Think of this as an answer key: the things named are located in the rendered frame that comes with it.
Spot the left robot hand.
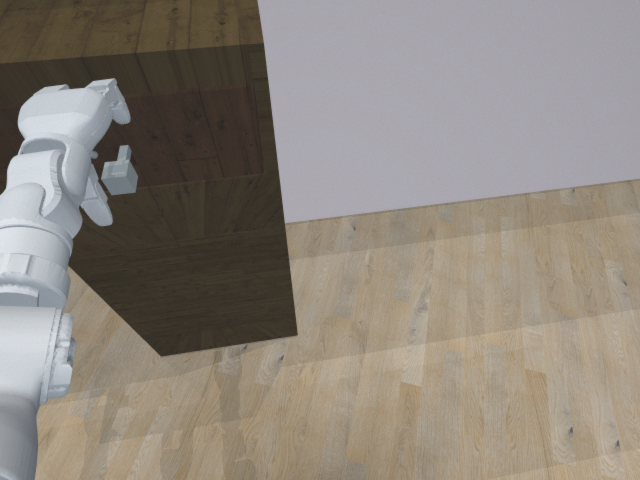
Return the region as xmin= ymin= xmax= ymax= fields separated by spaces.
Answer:
xmin=18 ymin=78 xmax=131 ymax=226

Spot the cabinet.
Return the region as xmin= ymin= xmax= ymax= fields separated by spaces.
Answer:
xmin=0 ymin=0 xmax=298 ymax=357

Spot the left robot upper arm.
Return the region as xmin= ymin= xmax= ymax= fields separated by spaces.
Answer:
xmin=0 ymin=306 xmax=76 ymax=480

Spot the drawer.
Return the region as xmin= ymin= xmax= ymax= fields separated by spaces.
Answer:
xmin=0 ymin=83 xmax=264 ymax=191

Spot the handle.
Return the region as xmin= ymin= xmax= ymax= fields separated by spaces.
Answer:
xmin=101 ymin=145 xmax=138 ymax=195

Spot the left robot forearm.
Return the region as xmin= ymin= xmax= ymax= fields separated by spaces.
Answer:
xmin=0 ymin=132 xmax=91 ymax=311

